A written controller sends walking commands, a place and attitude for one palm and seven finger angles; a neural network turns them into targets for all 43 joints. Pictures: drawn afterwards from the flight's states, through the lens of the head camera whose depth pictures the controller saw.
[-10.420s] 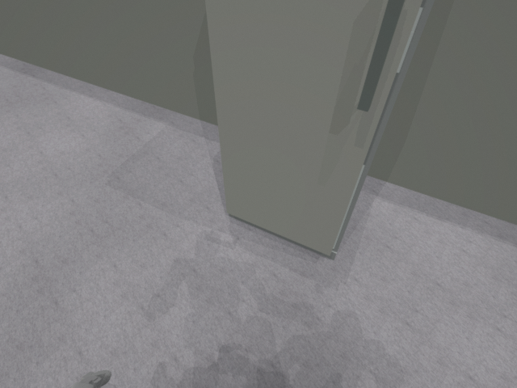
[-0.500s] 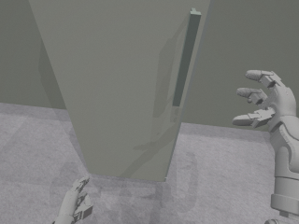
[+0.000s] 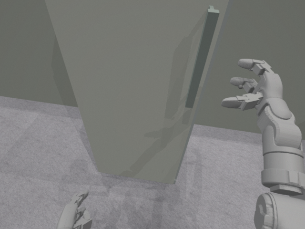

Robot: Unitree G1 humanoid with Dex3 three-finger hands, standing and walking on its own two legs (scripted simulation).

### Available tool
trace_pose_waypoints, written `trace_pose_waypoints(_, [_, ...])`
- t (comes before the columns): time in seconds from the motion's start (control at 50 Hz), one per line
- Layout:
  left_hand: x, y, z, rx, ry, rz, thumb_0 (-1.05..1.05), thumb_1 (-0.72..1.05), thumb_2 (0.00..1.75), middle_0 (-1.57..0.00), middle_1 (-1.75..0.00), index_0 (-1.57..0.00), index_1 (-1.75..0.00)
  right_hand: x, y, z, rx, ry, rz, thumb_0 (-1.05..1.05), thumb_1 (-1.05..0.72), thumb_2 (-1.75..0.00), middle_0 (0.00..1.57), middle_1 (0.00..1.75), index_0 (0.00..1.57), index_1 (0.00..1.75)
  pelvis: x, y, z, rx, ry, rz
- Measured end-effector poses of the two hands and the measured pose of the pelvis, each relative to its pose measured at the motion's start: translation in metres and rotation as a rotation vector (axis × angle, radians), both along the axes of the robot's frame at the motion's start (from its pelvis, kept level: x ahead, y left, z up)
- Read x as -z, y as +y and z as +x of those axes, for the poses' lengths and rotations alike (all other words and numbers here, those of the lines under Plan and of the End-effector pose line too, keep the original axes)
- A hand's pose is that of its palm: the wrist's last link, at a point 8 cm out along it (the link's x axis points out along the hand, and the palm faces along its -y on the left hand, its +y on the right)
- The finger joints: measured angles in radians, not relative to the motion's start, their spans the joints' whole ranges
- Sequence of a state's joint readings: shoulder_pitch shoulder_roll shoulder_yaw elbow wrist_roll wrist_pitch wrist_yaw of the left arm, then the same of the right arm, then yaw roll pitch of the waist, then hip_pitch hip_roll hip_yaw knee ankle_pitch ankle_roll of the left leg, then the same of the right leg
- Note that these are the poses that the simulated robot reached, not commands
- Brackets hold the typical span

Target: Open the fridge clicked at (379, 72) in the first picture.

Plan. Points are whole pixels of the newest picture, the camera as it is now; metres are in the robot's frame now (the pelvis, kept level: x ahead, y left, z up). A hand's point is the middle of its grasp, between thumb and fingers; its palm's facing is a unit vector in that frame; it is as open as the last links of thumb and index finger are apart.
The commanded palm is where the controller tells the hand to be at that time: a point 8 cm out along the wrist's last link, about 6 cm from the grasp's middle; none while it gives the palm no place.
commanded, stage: move the hooked fingers beside the handle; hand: right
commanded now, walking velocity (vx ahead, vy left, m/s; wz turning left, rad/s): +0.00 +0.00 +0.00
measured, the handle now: (198, 63) +0.53 -0.10 +0.20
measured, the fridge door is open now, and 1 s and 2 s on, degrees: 0 0 0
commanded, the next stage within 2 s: none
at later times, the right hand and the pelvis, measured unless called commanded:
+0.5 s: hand (218, 71) +0.46 -0.14 +0.22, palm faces +0.13 +0.99 +0.02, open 14.0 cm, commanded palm +0.42 -0.20 +0.21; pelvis +0.00 -0.01 +0.00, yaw +1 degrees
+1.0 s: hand (217, 73) +0.45 -0.14 +0.22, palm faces +0.10 +0.99 +0.00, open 14.0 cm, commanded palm +0.43 -0.19 +0.20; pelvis +0.00 +0.00 +0.00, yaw +0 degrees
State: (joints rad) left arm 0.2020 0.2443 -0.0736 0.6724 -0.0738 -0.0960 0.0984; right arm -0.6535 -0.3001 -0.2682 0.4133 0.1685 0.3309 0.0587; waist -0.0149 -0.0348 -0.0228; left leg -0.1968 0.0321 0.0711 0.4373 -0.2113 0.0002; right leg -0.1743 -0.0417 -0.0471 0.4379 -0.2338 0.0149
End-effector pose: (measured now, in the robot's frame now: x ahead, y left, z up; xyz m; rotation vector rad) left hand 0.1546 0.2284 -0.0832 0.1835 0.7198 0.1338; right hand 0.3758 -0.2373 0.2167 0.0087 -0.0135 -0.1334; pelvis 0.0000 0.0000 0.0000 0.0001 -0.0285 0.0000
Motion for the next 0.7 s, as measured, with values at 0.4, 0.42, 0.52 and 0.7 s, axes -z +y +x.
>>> trace_pose_waypoints(0.4, [0.015, 0.01, -0.048, -0.066, 0.121, 0.019, 0.01, 0.91, 0.9, -0.2, -0.3, -0.2, -0.29, 0.006, 0.038, 0.049, -0.023, 0.046, 0.006, -0.01, 0.5, -0.3, 0.3, 1.2, 0.3, 1.2, 0.0, -0.005, -0.005, -0.007, 0.04, 0.001])
trace_pose_waypoints(0.42, [0.016, 0.01, -0.05, -0.07, 0.127, 0.018, 0.01, 0.91, 0.9, -0.2, -0.3, -0.2, -0.29, 0.005, 0.04, 0.052, -0.019, 0.04, 0.004, -0.01, 0.5, -0.3, 0.3, 1.2, 0.3, 1.2, 0.0, -0.005, -0.005, -0.01, 0.043, 0.0])
trace_pose_waypoints(0.52, [0.021, 0.011, -0.066, -0.096, 0.156, 0.001, 0.01, 0.91, 0.9, -0.2, -0.3, -0.2, -0.29, -0.005, 0.043, 0.06, -0.005, -0.027, 0.009, -0.01, 0.5, -0.3, 0.3, 1.2, 0.3, 1.2, 0.0, -0.005, 0.0, -0.029, 0.055, -0.003])
trace_pose_waypoints(0.7, [0.024, 0.016, -0.073, -0.105, 0.191, -0.01, 0.01, 0.91, 0.9, -0.2, -0.3, -0.2, -0.29, 0.015, 0.032, 0.046, -0.007, 0.023, -0.006, -0.01, 0.5, -0.3, 0.3, 1.2, 0.3, 1.2, -0.001, -0.003, 0.004, -0.03, 0.041, -0.002])
